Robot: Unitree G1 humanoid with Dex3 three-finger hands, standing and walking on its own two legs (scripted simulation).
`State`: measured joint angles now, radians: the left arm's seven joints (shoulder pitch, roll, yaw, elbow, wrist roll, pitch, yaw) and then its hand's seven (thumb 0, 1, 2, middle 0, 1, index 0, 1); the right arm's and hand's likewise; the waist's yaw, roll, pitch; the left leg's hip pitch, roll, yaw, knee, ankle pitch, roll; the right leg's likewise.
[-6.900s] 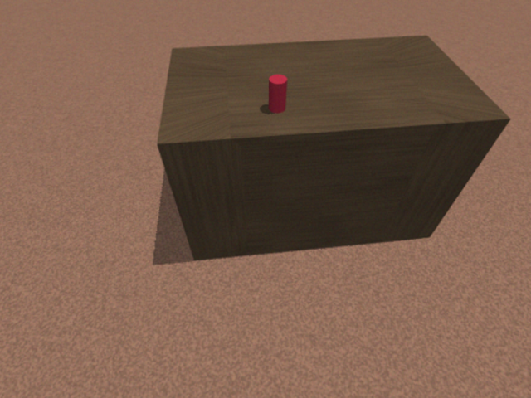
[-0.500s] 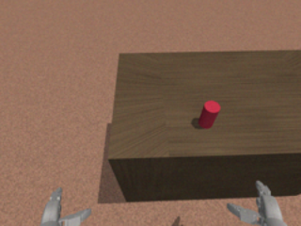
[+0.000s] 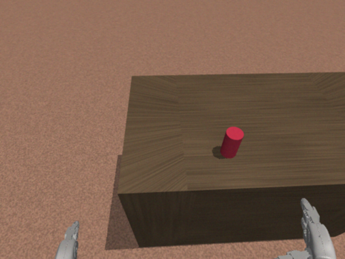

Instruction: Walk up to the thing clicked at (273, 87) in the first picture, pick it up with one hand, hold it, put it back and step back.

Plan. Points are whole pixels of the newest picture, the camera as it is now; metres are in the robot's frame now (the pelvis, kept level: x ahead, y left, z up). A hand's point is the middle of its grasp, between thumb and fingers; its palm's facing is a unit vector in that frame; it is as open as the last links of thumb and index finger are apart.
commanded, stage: rise first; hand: right
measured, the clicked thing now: (231, 143) +0.48 -0.19 -0.08
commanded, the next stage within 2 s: go down in 0.70 s
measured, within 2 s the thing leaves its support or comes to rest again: neither
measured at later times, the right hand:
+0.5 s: hand (296, 243) +0.16 -0.24 +0.00, palm faces +0.25 +0.90 -0.35, open 17.3 cm
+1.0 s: hand (305, 237) +0.17 -0.24 +0.03, palm faces +0.29 +0.90 -0.32, open 17.3 cm
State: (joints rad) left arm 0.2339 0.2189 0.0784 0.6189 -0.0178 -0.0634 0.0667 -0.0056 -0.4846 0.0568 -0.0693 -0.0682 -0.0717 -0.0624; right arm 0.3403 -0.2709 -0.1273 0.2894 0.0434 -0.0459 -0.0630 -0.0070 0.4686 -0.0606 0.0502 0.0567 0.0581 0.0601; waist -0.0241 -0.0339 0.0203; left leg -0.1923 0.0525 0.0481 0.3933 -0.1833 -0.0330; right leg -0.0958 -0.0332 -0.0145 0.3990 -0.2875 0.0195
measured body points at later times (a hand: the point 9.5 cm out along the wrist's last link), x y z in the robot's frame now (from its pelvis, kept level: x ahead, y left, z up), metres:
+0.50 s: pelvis -0.01 +0.01 +0.00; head -0.01 +0.02 +0.45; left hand +0.15 +0.27 -0.09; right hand +0.14 -0.28 +0.02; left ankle +0.02 +0.14 -0.74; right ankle -0.05 -0.13 -0.74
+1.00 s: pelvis -0.02 +0.01 +0.00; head -0.02 +0.02 +0.45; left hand +0.15 +0.28 -0.09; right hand +0.15 -0.29 +0.05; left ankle +0.02 +0.14 -0.74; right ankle -0.05 -0.13 -0.74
